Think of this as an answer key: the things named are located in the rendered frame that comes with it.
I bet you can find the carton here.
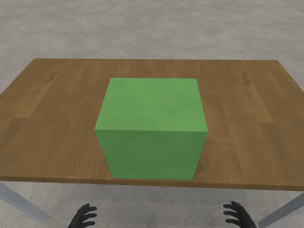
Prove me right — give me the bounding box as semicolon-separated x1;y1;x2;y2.
94;78;208;181

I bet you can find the table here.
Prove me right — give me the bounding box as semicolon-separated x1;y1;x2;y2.
0;58;304;228

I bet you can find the robot left hand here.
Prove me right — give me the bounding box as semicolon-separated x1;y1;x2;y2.
67;203;97;228

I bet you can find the robot right hand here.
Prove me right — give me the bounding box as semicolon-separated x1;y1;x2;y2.
223;200;257;228

